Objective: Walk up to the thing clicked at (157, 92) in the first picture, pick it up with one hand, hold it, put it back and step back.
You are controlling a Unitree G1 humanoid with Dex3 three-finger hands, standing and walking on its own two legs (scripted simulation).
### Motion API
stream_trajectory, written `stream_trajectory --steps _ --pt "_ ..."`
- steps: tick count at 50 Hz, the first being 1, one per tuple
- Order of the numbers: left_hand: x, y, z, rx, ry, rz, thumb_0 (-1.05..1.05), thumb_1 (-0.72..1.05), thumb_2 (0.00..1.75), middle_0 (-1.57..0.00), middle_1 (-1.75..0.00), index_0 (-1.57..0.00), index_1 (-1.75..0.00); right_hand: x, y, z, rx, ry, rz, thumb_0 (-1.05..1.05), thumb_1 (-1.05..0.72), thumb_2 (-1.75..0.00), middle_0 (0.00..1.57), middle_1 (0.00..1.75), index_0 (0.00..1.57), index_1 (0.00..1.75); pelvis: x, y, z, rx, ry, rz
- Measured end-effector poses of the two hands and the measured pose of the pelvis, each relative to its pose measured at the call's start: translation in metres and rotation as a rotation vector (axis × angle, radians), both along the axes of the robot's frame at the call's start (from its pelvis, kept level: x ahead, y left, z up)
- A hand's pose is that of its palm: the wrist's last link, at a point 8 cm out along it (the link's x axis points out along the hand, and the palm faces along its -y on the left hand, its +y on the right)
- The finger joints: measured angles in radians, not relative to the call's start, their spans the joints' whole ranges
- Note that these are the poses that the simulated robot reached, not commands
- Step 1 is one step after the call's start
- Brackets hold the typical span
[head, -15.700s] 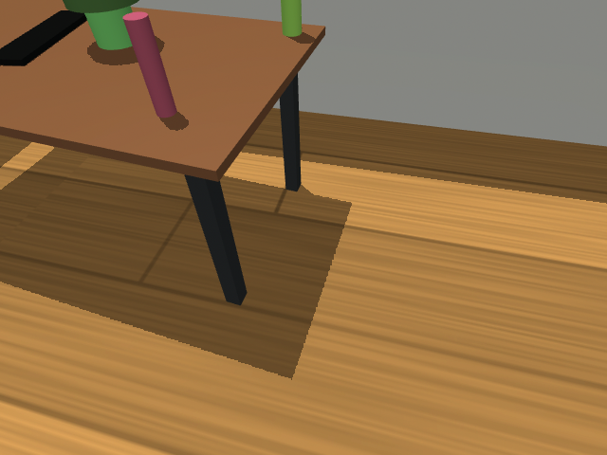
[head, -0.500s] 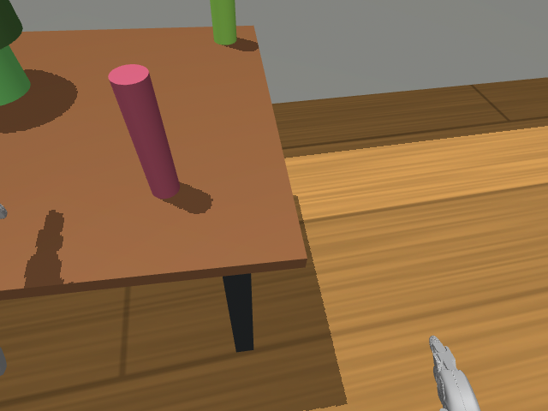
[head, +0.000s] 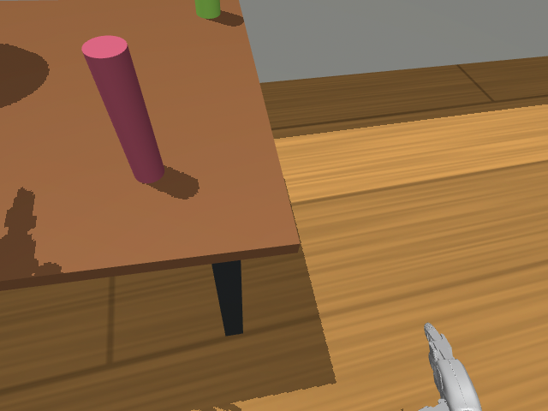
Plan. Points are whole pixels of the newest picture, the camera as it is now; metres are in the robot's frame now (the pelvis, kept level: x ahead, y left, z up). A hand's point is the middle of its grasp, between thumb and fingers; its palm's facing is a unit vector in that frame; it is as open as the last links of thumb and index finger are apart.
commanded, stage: go down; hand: left
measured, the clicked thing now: (131, 121) +0.54 +0.19 +0.11
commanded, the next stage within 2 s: approach in 0.78 s
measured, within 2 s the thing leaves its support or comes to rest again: neither
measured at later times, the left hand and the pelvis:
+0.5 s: hand out of the picture +0.47 +0.38 +0.18, palm faces +0.20 -0.98 +0.03, open 17.8 cm; pelvis +0.01 +0.01 -0.01, yaw -1 degrees
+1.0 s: hand out of the picture +0.48 +0.38 +0.17, palm faces +0.21 -0.98 +0.02, open 17.7 cm; pelvis +0.00 +0.01 -0.02, yaw -1 degrees
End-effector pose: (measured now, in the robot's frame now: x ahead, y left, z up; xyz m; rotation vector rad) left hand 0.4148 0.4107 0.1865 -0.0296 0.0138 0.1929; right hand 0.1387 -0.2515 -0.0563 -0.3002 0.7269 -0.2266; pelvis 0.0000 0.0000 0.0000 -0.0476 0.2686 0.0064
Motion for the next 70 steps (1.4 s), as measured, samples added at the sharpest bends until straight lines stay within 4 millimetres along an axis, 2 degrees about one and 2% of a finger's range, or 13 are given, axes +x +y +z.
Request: stream_trajectory --steps 30,51,55,59,64,70 --pt "0.027 0.018 -0.007 -0.006 -0.001 0.012 -0.02 -0.61 0.02 -0.05 -0.03 -0.05 -0.03 0.01 0.008 0.004 -0.022 -0.014 0.013 -0.01 0.51 -0.06 0.06 0.05 0.06 0.06 0.008 0.007 -0.011 -0.022 0.059 -0.005" --pt "0.032 0.019 -0.014 0.004 0.032 0.021 -0.02 -0.61 0.03 -0.07 -0.05 -0.05 -0.06 0.001 0.014 0.005 -0.018 -0.01 0.024 -0.01 0.5 -0.06 0.06 0.05 0.06 0.06 0.003 0.012 -0.016 -0.03 0.07 -0.01" --pt "0.034 0.008 -0.026 0.006 0.042 0.0 -0.01 -0.6 0.04 -0.07 -0.06 -0.05 -0.08 0.003 0.016 0.006 -0.017 -0.023 0.044 -0.01 0.51 -0.05 0.06 0.05 0.06 0.06 0.0 0.012 -0.018 -0.029 0.069 -0.008" --pt "0.04 -0.012 -0.047 -0.006 0.052 -0.035 -0.01 -0.59 0.06 -0.06 -0.06 -0.05 -0.08 0.007 0.019 0.009 -0.017 -0.056 0.068 -0.01 0.52 -0.05 0.06 0.05 0.06 0.06 -0.004 0.011 -0.022 -0.029 0.076 -0.004" --pt "0.054 -0.05 -0.081 -0.022 0.059 -0.076 -0.01 -0.57 0.08 -0.05 -0.07 -0.04 -0.08 0.004 0.016 0.012 -0.031 -0.077 0.074 -0.01 0.53 -0.05 0.06 0.05 0.06 0.06 -0.01 0.009 -0.028 -0.027 0.089 -0.006" --pt "0.076 -0.097 -0.12 -0.042 0.058 -0.09 -0.01 -0.57 0.09 -0.05 -0.07 -0.04 -0.08 -0.011 0.001 0.017 -0.08 -0.081 0.044 -0.01 0.54 -0.05 0.06 0.05 0.06 0.06 -0.018 0.006 -0.038 -0.025 0.108 -0.018"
